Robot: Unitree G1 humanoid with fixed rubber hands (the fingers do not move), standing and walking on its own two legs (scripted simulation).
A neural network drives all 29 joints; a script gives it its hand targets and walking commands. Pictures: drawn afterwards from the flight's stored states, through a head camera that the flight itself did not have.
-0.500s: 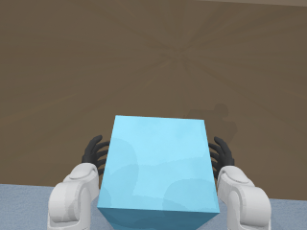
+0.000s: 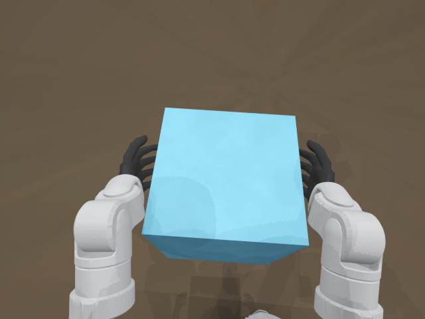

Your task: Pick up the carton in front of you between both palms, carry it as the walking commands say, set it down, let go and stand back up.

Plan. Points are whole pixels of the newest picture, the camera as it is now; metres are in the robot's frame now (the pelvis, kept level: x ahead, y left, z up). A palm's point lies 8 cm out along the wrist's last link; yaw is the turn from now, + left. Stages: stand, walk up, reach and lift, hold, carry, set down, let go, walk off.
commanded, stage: carry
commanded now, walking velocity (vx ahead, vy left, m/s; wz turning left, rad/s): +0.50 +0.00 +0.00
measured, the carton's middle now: (222, 196) +0.31 +0.00 +0.07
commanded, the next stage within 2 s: none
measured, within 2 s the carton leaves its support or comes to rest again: neither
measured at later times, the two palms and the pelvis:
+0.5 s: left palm (175, 54) +0.69 +0.14 +0.15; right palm (292, 58) +0.67 -0.16 +0.16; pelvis +0.33 +0.02 +0.03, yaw -2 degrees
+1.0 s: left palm out of the picture +0.99 +0.15 +0.21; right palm out of the picture +1.02 -0.15 +0.21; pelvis +0.65 -0.03 +0.08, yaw +0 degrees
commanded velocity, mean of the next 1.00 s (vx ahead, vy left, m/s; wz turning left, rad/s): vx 0.50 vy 0.00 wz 0.00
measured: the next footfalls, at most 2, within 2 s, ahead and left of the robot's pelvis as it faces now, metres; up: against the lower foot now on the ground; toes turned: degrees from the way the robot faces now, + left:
left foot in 0.44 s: +0.47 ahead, +0.09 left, +0.03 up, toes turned +5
right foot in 0.84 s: +0.74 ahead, -0.11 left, +0.07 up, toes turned -6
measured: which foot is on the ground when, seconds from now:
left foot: up 0.00-0.42, down 0.44-0.88, up 0.90-1.00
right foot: down 0.00-0.46, up 0.48-0.82, down 0.84-1.00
